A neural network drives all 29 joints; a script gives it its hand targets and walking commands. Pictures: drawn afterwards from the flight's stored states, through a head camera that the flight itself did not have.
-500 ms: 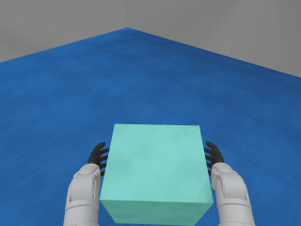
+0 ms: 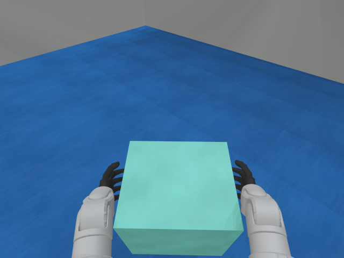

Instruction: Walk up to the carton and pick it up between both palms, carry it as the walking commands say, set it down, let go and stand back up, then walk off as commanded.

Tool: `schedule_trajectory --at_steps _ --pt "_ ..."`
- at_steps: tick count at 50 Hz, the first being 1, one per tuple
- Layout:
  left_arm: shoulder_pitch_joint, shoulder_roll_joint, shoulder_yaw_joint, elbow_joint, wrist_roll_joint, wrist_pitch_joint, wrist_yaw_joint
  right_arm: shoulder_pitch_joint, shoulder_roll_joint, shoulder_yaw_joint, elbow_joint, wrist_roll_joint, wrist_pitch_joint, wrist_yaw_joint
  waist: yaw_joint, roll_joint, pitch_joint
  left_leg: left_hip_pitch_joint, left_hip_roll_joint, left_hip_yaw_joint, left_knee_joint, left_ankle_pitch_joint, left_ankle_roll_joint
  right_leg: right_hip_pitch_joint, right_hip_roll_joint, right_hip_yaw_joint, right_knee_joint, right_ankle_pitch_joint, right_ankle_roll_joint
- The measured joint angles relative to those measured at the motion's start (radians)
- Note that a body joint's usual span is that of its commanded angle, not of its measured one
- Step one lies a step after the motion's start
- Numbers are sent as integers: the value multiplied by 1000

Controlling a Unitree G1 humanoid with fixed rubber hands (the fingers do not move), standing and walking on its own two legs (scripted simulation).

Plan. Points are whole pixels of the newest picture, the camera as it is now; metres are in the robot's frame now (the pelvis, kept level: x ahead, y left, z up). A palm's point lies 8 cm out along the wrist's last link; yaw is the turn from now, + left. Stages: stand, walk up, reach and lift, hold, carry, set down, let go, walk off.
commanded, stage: hold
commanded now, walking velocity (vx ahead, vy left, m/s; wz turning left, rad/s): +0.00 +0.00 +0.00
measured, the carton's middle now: (177, 200) +0.29 -0.01 -0.02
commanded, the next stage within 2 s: carry in 0.72 s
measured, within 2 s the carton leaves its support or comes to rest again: neither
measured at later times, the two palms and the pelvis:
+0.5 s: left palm (107, 191) +0.28 +0.16 +0.05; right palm (247, 189) +0.28 -0.17 +0.04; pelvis +0.00 +0.00 +0.00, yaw +0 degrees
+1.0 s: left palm (82, 174) +0.30 +0.22 +0.08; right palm (224, 166) +0.31 -0.12 +0.09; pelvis +0.03 +0.05 +0.00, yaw +1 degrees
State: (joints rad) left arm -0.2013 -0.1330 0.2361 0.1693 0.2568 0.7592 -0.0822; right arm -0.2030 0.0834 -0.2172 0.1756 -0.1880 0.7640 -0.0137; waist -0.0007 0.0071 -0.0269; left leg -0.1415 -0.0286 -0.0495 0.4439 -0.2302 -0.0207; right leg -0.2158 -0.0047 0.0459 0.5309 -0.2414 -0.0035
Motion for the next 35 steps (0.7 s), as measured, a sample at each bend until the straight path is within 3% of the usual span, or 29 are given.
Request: schedule_trajectory --at_steps 35 --pt "3 -5 -2 -26 -3 1 2 8 0 3 -30 0 0 5 0 0 15 0 0 -2 0 0 0 2 1 0 -4 2 0"
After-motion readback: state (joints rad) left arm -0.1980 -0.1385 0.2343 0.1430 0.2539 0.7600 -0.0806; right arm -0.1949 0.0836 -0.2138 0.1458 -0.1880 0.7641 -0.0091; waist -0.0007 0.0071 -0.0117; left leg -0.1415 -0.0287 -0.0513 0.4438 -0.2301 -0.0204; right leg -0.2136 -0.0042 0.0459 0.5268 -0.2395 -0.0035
